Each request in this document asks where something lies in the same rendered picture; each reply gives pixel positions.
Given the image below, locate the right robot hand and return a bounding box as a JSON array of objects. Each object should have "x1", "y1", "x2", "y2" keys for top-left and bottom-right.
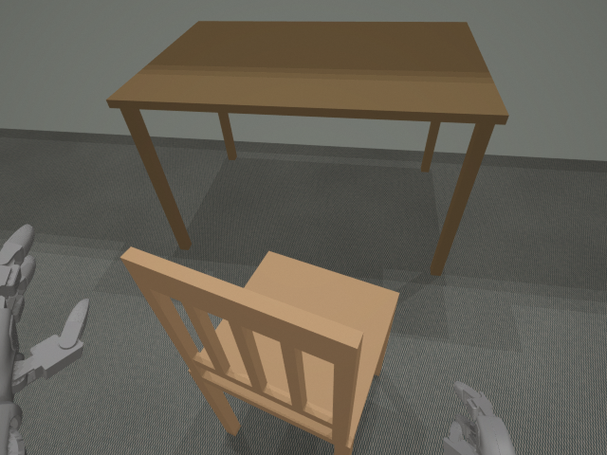
[{"x1": 443, "y1": 381, "x2": 516, "y2": 455}]

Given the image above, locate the left robot forearm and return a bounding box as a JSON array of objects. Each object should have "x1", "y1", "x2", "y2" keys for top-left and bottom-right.
[{"x1": 0, "y1": 401, "x2": 27, "y2": 455}]

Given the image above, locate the chair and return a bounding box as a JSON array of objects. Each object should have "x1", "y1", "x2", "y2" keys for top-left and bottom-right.
[{"x1": 120, "y1": 247, "x2": 399, "y2": 455}]

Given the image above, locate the table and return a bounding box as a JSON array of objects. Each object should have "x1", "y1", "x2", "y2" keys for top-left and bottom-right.
[{"x1": 106, "y1": 21, "x2": 509, "y2": 276}]

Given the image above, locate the left robot hand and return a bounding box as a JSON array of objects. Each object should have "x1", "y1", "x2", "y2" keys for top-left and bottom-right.
[{"x1": 0, "y1": 224, "x2": 89, "y2": 403}]

